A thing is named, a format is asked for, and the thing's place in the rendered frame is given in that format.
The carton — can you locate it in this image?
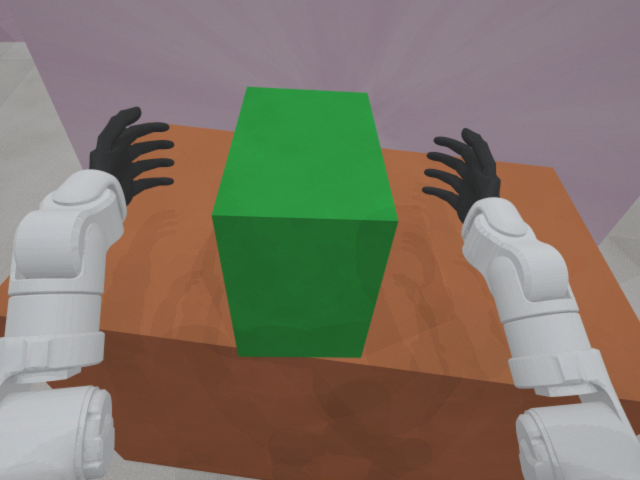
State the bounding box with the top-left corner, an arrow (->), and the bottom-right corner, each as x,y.
212,87 -> 398,358

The right robot forearm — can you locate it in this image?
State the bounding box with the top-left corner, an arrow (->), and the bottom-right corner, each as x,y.
461,197 -> 640,457

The left robot forearm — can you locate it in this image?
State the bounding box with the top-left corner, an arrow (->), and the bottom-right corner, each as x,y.
0,169 -> 127,402

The pedestal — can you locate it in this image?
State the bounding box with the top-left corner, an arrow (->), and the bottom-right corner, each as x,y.
0,122 -> 640,480

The robot right upper arm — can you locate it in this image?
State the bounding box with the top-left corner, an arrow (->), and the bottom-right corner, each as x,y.
516,402 -> 640,480

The robot left upper arm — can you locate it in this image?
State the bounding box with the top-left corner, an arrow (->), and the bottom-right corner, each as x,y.
0,385 -> 115,480

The robot right hand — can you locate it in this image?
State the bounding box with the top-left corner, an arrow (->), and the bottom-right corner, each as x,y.
422,128 -> 501,223

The robot left hand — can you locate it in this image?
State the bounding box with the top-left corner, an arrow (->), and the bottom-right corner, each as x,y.
89,107 -> 174,206

